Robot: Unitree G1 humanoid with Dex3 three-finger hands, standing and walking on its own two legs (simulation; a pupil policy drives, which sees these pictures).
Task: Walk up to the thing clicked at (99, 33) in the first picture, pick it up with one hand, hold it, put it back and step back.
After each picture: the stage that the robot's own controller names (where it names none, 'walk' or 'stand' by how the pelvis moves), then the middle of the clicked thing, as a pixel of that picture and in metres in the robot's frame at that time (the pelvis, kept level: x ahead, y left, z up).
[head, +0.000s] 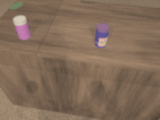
stand; (101, 35) +0.69 -0.10 -0.04
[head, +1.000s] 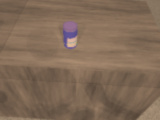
rise first; (70, 35) +0.62 +0.09 +0.00
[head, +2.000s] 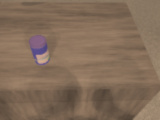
stand; (40, 50) +0.51 +0.18 +0.00
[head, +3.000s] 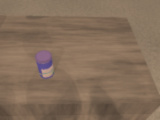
stand; (45, 65) +0.49 +0.17 -0.04
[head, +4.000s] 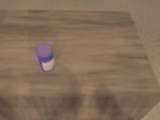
stand; (45, 58) +0.51 +0.17 -0.03
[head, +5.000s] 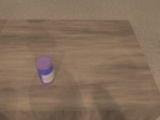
stand; (45, 70) +0.46 +0.16 -0.04
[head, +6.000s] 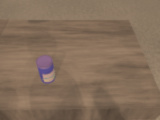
stand; (46, 69) +0.47 +0.16 -0.04
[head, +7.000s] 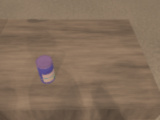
rise first; (46, 69) +0.47 +0.16 -0.04
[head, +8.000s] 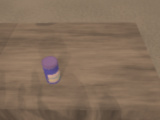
rise first; (51, 70) +0.47 +0.17 -0.03
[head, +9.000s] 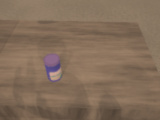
go down; (53, 68) +0.48 +0.16 -0.03
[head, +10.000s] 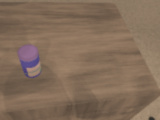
go down; (30, 62) +0.45 +0.16 +0.01
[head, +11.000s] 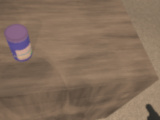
close in; (19, 44) +0.48 +0.17 +0.03
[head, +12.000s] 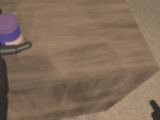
close; (10, 35) +0.49 +0.17 +0.06
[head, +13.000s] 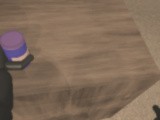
lift; (16, 51) +0.45 +0.17 +0.05
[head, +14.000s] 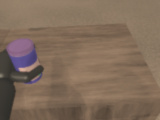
lift; (26, 62) +0.33 +0.16 +0.19
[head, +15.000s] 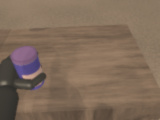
hold; (29, 68) +0.33 +0.16 +0.17
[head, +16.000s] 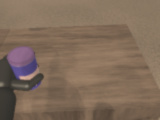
hold; (26, 69) +0.32 +0.17 +0.17
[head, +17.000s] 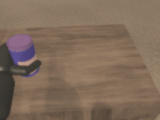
crouch; (24, 56) +0.37 +0.17 +0.18
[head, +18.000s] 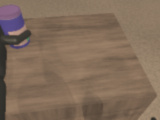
lower; (14, 27) +0.47 +0.18 +0.19
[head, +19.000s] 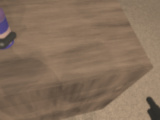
lower; out of the picture +0.51 +0.18 +0.07
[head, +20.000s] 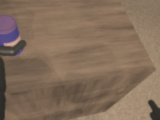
lower; (8, 36) +0.49 +0.17 +0.06
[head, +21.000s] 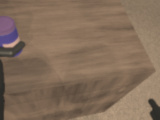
lower; (7, 38) +0.49 +0.17 +0.06
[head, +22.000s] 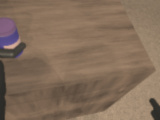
lower; (8, 39) +0.49 +0.17 +0.05
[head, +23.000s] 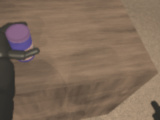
open; (21, 44) +0.48 +0.14 +0.05
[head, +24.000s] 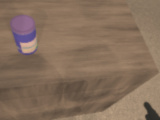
rise; (25, 36) +0.49 +0.14 +0.05
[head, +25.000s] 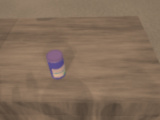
sink last; (56, 64) +0.48 +0.14 +0.01
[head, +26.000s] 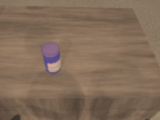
stand; (52, 58) +0.47 +0.14 +0.01
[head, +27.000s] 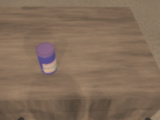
stand; (47, 59) +0.47 +0.15 +0.03
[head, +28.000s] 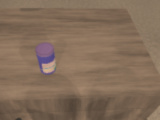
stand; (46, 59) +0.47 +0.14 +0.03
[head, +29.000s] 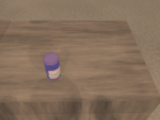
stand; (52, 66) +0.50 +0.14 -0.03
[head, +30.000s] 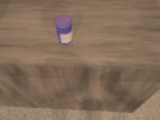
walk; (64, 30) +0.58 +0.10 -0.01
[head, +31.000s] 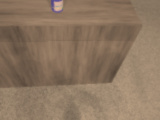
walk; out of the picture +0.85 +0.12 -0.02
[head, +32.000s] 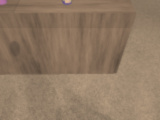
stand; out of the picture +1.10 +0.13 -0.02
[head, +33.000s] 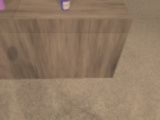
stand; (65, 1) +1.09 +0.12 -0.04
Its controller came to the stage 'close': yes
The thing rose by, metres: 0.22
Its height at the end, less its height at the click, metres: +0.00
